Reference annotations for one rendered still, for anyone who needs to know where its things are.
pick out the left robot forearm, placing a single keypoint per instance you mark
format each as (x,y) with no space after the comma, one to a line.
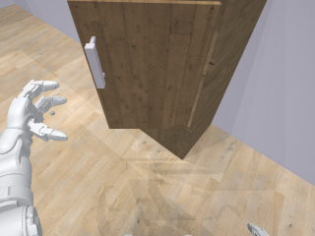
(15,169)

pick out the robot left hand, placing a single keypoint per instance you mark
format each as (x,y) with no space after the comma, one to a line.
(21,111)

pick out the handle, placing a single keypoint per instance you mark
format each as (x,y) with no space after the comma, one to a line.
(95,64)

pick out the robot right hand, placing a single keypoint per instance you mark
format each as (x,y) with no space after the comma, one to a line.
(256,231)

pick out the cupboard door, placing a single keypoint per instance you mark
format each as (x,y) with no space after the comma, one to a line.
(152,53)

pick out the robot left upper arm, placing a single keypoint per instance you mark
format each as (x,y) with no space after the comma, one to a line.
(20,221)

